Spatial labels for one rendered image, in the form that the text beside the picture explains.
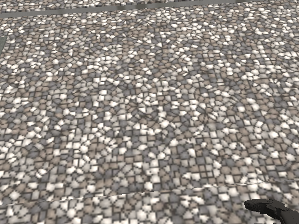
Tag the robot right hand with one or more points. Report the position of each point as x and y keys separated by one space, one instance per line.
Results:
x=274 y=209

